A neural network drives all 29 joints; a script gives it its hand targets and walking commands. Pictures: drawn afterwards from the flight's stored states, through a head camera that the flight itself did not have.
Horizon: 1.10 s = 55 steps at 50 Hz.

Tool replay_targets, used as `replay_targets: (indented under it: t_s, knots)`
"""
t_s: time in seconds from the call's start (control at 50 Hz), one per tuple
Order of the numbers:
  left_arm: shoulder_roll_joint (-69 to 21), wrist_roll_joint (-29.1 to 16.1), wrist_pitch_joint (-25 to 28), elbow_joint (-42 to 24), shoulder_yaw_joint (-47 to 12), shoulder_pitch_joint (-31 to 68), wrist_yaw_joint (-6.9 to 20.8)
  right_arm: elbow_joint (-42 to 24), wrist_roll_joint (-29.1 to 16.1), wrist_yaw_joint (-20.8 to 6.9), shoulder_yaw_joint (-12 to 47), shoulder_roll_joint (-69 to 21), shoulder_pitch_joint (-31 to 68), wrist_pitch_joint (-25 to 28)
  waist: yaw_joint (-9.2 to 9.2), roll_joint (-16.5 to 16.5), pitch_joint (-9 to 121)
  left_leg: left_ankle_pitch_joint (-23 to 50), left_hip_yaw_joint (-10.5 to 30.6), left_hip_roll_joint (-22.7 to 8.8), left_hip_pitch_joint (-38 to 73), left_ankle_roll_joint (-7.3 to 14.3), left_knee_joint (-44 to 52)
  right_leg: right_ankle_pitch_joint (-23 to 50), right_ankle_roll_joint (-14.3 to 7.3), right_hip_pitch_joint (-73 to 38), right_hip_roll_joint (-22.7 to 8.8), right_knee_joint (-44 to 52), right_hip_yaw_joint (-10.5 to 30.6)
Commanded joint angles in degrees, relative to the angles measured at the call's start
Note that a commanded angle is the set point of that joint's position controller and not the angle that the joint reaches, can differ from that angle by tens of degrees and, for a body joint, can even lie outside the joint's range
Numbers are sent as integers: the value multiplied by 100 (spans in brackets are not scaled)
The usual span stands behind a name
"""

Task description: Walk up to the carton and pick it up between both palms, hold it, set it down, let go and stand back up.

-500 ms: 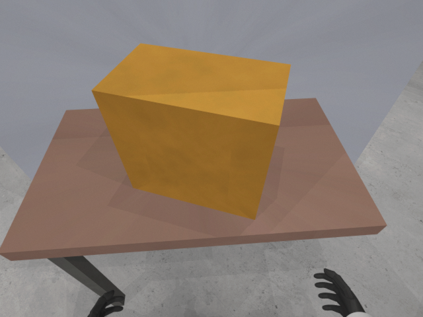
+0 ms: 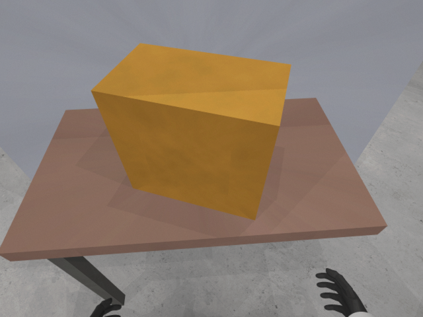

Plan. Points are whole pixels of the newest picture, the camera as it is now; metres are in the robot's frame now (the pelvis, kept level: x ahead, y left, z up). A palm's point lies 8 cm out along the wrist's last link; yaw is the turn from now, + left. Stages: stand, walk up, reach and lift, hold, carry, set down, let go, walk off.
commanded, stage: stand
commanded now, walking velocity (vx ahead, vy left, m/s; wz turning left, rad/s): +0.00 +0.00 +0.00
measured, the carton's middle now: (200, 135) +0.46 +0.04 +0.09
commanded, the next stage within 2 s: walk up in 0.76 s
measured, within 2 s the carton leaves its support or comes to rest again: neither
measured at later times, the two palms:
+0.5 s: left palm out of the picture +0.10 +0.25 -0.11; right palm (355, 312) +0.15 -0.25 -0.08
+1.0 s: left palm out of the picture +0.08 +0.26 -0.11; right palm out of the picture +0.13 -0.25 -0.08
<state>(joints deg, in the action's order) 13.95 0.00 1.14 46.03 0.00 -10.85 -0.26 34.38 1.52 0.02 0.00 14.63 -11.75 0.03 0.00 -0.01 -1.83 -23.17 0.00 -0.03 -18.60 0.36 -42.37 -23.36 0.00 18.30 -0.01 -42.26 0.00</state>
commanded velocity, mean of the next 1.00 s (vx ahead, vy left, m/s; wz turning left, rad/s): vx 0.00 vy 0.00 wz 0.00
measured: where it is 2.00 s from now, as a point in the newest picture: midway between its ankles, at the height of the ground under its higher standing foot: outside the picture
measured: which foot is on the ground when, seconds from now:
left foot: down 0.00-0.98, up 1.00-1.00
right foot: down 0.00-1.00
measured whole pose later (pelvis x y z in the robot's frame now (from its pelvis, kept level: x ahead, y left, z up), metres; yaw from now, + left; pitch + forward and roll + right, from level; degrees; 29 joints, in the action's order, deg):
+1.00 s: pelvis -0.01 +0.00 +0.00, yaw +0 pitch -2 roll +0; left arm 14.7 0.0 2.4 50.1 0.0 -11.2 -1.7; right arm 34.5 2.6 -0.1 0.0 16.2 -11.7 -0.2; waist 0.0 -0.5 -2.3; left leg -21.9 -0.1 0.0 -19.6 0.4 -44.8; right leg -22.3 0.0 18.3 0.0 -42.3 0.0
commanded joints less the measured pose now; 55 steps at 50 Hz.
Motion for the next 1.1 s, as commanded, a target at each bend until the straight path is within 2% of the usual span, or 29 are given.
replay_targets:
  t_s: [0.0, 0.1, 0.18, 0.22, 0.3, 0.38, 0.4, 0.46, 0.54, 0.7, 0.76, 0.82, 0.86, 0.88, 0.92, 0.94, 0.96, 0.98, 1.0, 1.02, 1.04, 1.08]
  knots:
    - [1505, 158, 234, -431, 456, 412, -70, 26, -35, 128, -460, 1405, 209, 360, 6, 40, 457, 1861, 617, -515, 289, 459, 730, 1974, -448, -184, -474, 780, 694]
    - [1498, 140, 247, -405, 463, 424, -64, 64, -51, 124, -433, 1417, 243, 355, 32, -61, 352, 1869, 627, -515, 219, 479, 766, 1952, -465, -116, -482, 769, 713]
    - [1544, 152, 249, -367, 464, 447, -70, 75, -53, 137, -462, 1484, 184, 360, -16, 37, 430, 1946, 664, -553, 249, 480, 742, 2115, -455, -228, -497, 787, 725]
    - [1519, 137, 255, -323, 474, 387, -73, 92, -43, 134, -453, 1445, 162, 343, 15, -78, 465, 2050, 624, -546, 299, 473, 740, 2167, -459, -280, -506, 745, 726]
    - [1598, 130, 239, -291, 488, 375, -83, 79, -53, 134, -449, 1430, 164, 369, 6, 53, 489, 2120, 639, -544, 371, 487, 739, 2183, -458, -242, -484, 726, 696]
    - [1557, 107, 244, -262, 469, 410, -75, 115, -41, 134, -441, 1492, 202, 370, 38, -75, 396, 2109, 637, -555, 329, 501, 744, 2153, -461, -201, -487, 756, 739]
    - [1559, 125, 238, -235, 473, 445, -74, 125, -51, 131, -454, 1474, 151, 363, -17, -7, 489, 2133, 608, -548, 374, 477, 722, 2166, -465, -233, -513, 795, 725]
    - [1552, 120, 247, -219, 462, 414, -75, 124, -55, 136, -445, 1461, 156, 367, -11, 55, 473, 2194, 650, -562, 411, 497, 730, 2230, -481, -230, -521, 799, 738]
    - [1592, 106, 245, -188, 481, 400, -74, 152, -57, 141, -431, 1461, 174, 360, 40, -48, 518, 2275, 627, -552, 419, 492, 754, 2267, -496, -275, -543, 778, 750]
    - [1627, 105, 248, -114, 467, 474, -79, 186, -68, 136, -444, 1490, 171, 366, 9, 72, 467, 2098, 607, -537, 398, 473, 788, 2245, -477, -302, -535, 884, 727]
    - [1604, 108, 250, -48, 465, 417, -64, 216, -64, 136, -443, 1480, 173, 360, 4, -112, 438, 2132, 674, -586, 374, 520, 826, 2176, -459, -285, -487, 819, 704]
    - [1631, 107, 245, -56, 459, 455, -71, 222, -75, 123, -421, 1494, 151, 354, 11, 21, 429, 1964, 678, -568, 354, 501, 859, 2088, -487, -281, -530, 903, 780]
    - [1630, 99, 257, -52, 458, 454, -71, 228, -86, 121, -443, 1498, 175, 349, 8, -36, 371, 1927, 618, -537, 339, 460, 856, 2081, -484, -252, -535, 970, 822]
    - [1652, 111, 250, -10, 460, 493, -78, 209, -80, 123, -418, 1458, 204, 347, -41, 48, 348, 1886, 601, -528, 369, 463, 845, 2052, -481, -199, -541, 1004, 837]
    - [1607, 96, 254, 10, 449, 501, -65, 238, -56, 127, -434, 1494, 197, 359, -6, -16, 360, 1822, 649, -549, 356, 488, 907, 1895, -467, -197, -522, 982, 790]
    - [2375, 32, 336, 129, 702, -616, -325, -162, 285, -21, -804, 2064, 447, 57, 315, -511, -210, 2695, 377, -310, -753, 414, 7, 2635, -763, -592, -1085, 1009, 1451]
    - [2634, 81, 374, 198, 803, -1266, -461, -361, 246, -57, -781, 1773, 482, -76, 502, 128, -198, 1602, -27, 61, -1442, 169, -1242, 3954, -1323, -1010, -1892, 1396, 2282]
    - [2715, 109, 430, 128, 871, -1444, -551, -567, 303, -44, -759, 1584, 535, -172, 552, 380, -167, -813, 282, 39, -2080, 117, -2119, 4976, -1794, -1234, -2597, 1622, 2980]
    - [2721, 129, 454, 12, 933, -1370, -624, -676, 318, -26, -734, 1585, 499, -244, 482, 140, -228, -1042, 752, -130, -2083, 54, -2654, 4839, -1952, -1084, -2644, 1538, 3036]
    - [2663, 128, 458, -59, 953, -1268, -707, -715, 280, -48, -736, 1570, 412, -295, 401, 125, -237, -946, 859, -290, -2127, 36, -2997, 4938, -2031, -1010, -2554, 1374, 2855]
    - [2541, 137, 462, -137, 968, -1052, -744, -712, 234, -98, -743, 1616, 344, -332, 290, 173, -321, -825, 937, -399, -2100, 42, -3148, 4832, -1932, -881, -2397, 1246, 2619]
    - [2506, 177, 503, -230, 948, -923, -802, -686, 226, -170, -779, 1705, 231, -366, 230, 352, -342, -695, 919, -562, -1967, 69, -3035, 4438, -1790, -721, -2218, 1056, 2416]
